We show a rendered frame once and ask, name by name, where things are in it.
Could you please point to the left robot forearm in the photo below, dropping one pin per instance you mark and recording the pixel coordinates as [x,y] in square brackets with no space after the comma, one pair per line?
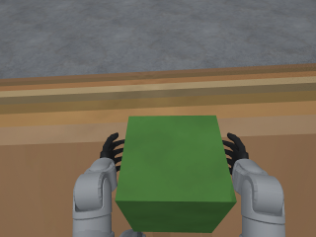
[92,200]

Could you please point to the carton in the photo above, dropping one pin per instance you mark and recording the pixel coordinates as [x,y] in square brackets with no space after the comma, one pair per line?
[174,175]

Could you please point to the right robot forearm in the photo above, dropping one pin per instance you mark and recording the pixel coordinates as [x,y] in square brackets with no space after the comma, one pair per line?
[262,200]

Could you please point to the right robot hand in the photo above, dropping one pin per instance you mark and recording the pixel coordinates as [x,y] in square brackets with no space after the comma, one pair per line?
[239,150]

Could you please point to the left robot hand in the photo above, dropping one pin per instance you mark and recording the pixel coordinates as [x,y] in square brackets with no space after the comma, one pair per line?
[108,149]

